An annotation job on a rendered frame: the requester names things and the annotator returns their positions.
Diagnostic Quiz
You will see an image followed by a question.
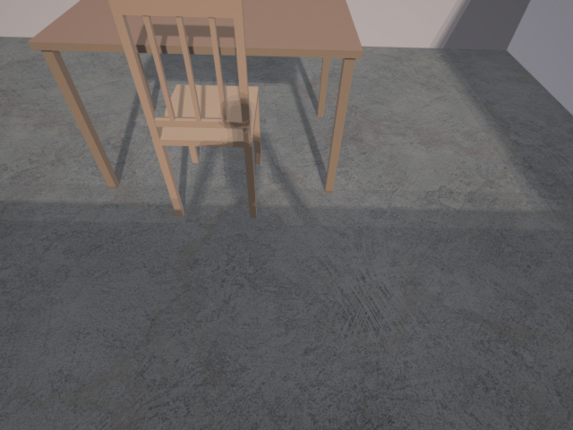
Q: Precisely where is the chair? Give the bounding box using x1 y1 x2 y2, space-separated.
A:
108 0 261 218

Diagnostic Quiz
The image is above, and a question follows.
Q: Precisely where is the table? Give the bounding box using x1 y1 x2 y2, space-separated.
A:
28 0 363 194

